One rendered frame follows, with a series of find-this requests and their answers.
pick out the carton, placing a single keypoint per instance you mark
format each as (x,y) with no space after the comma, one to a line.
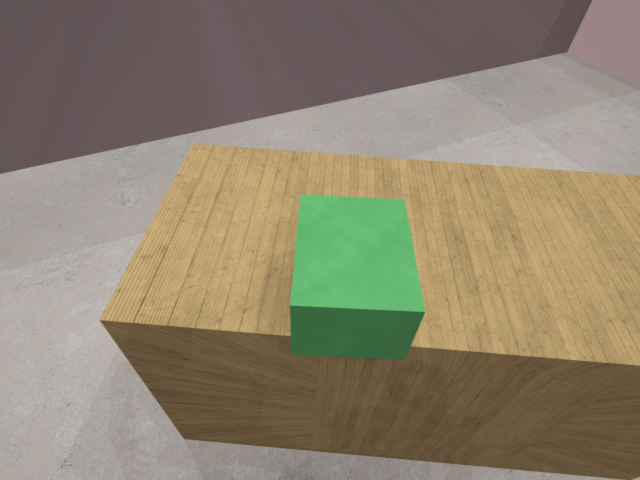
(355,289)

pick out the pedestal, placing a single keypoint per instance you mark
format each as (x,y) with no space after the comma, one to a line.
(527,356)

